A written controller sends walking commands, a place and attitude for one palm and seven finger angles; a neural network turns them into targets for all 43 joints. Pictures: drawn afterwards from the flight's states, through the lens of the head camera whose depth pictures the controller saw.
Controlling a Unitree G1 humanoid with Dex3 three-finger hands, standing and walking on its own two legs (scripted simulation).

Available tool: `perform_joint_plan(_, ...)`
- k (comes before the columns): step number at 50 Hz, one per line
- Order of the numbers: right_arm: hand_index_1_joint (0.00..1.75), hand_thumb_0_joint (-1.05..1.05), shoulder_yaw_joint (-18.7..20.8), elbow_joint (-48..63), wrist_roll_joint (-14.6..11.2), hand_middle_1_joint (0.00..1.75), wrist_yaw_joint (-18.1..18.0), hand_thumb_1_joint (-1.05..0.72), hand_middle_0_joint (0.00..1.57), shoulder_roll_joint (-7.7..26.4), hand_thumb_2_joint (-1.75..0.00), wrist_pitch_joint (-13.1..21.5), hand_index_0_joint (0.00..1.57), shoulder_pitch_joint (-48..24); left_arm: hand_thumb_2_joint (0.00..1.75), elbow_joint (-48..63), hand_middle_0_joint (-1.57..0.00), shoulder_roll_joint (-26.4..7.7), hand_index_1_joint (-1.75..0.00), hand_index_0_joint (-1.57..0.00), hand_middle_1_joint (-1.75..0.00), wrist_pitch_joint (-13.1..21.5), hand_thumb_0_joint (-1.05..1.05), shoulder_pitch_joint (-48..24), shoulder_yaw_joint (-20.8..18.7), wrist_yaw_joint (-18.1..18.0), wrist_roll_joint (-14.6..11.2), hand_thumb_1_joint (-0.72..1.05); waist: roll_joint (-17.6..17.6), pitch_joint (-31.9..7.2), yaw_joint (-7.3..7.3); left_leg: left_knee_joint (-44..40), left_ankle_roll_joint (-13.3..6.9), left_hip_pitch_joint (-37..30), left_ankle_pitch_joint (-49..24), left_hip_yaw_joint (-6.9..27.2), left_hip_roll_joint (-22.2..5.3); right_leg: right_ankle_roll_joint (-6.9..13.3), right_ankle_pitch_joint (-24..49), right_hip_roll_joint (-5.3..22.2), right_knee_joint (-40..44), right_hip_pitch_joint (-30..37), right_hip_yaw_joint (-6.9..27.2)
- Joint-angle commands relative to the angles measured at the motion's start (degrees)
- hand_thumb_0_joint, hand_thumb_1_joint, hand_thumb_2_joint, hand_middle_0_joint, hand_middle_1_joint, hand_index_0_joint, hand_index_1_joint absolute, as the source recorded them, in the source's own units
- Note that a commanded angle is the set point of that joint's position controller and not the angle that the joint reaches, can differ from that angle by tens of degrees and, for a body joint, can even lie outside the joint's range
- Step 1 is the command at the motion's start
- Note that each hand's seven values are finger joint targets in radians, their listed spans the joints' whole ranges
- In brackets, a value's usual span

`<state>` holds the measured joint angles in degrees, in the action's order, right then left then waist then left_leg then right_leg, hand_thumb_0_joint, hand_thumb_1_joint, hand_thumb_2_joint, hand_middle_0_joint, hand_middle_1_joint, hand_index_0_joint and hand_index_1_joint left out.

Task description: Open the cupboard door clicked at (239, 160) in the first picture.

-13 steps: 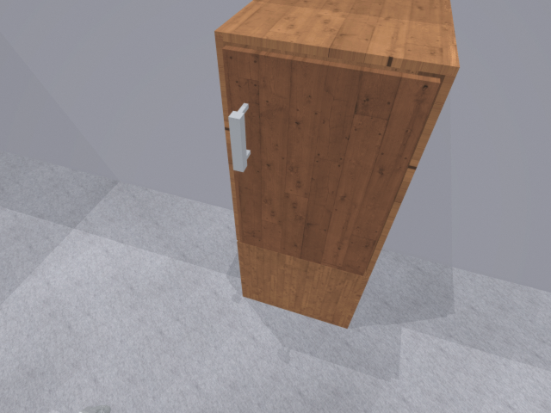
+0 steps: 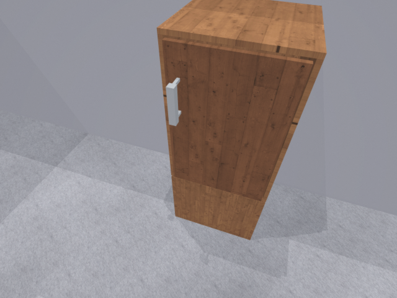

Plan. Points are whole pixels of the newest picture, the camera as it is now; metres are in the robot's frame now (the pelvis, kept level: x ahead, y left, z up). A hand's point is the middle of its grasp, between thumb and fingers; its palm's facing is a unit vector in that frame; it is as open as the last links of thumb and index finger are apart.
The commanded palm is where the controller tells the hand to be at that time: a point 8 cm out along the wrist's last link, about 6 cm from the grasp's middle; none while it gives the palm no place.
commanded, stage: stand and wait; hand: left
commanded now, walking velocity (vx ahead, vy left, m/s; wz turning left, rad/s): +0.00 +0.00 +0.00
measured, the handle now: (175, 101) +0.64 +0.12 +0.05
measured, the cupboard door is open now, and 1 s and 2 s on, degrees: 0 0 0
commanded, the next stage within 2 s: look at it before walking up in 0.56 s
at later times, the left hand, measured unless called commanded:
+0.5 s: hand out of the picture +0.04 +0.22 -0.16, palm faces -0.01 -0.95 -0.30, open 7.4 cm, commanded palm none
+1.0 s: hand out of the picture +0.05 +0.21 -0.16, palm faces +0.00 -0.96 -0.28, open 7.4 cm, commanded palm none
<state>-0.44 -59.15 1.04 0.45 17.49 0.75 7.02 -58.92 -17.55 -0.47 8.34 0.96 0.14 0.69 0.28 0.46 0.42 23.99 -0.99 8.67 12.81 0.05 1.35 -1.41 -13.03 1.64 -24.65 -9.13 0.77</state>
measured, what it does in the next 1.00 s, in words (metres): stands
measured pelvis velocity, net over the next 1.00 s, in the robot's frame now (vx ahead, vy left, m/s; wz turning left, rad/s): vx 0.00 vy -0.01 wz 0.01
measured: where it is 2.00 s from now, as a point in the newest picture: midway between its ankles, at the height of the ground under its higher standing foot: outside the picture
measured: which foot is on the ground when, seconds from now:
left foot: down 0.00-1.00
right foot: down 0.00-1.00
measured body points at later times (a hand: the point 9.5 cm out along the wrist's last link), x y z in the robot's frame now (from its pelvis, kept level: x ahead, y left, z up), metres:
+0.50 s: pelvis -0.01 -0.01 +0.00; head -0.01 -0.01 +0.45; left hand +0.04 +0.27 -0.14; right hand +0.03 -0.29 -0.14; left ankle +0.00 +0.11 -0.74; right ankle +0.01 -0.14 -0.74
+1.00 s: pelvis +0.00 -0.01 +0.00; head +0.00 -0.01 +0.45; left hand +0.05 +0.26 -0.14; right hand +0.05 -0.28 -0.14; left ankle +0.00 +0.11 -0.74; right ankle +0.01 -0.14 -0.74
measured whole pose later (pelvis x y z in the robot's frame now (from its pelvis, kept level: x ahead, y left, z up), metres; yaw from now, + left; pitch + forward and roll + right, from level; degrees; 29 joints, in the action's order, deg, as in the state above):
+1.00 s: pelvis +0.00 -0.01 +0.00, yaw +0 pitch -2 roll +0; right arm -0.3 -64.2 0.7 0.1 15.6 0.4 9.6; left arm -62.4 -15.7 -0.1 10.3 0.4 -0.4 0.7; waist 0.2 1.9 0.2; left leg 21.6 0.1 8.8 11.0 0.9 0.4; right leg -0.5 -11.1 0.7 -21.8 -8.9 -0.1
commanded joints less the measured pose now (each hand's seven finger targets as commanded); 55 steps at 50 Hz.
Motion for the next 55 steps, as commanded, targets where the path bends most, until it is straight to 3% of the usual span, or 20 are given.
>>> perform_joint_plan(1,0.3,0.0,2.88,2.52,-0.29,0.3,-1.09,-0.9,0.2,11.3,-0.9,1.3,0.2,-2.13,0.9,2.86,-0.2,-11.06,-0.3,-0.2,-0.3,1.57,0.0,-1.92,-2.64,-1.0,0.15,0.9,-0.25,-1.07,-0.51,-5.81,-0.89,0.96,-5.83,5.65,-7.01,2.41,4.97,4.77,4.65,-0.3,4.42)
perform_joint_plan(26,0.3,0.0,2.36,-2.11,-0.44,0.3,-1.12,-0.9,0.2,9.85,-0.9,0.8,0.2,1.22,0.9,-0.35,-0.2,-9.59,-0.3,-0.2,-0.3,1.65,0.0,0.38,-2.41,-1.22,0.03,0.9,0.21,0.76,-0.44,-7.11,-0.1,2.44,-2.22,6.04,-7.1,2.48,0.22,4.92,7.43,-0.54,5.24)
perform_joint_plan(55,0.3,0.0,2.1,-2.45,-0.53,0.3,-1.43,-0.9,0.2,7.54,-0.9,0.81,0.2,1.94,0.9,-0.8,-0.2,-7.4,-0.3,-0.2,-0.3,1.81,0.0,2.01,-2.39,-1.45,0.07,0.9,-0.3,-0.57,-0.43,-6.4,0.12,0.07,-7.79,5.51,-7.23,2.39,6.67,4.93,6.77,0.93,4.38)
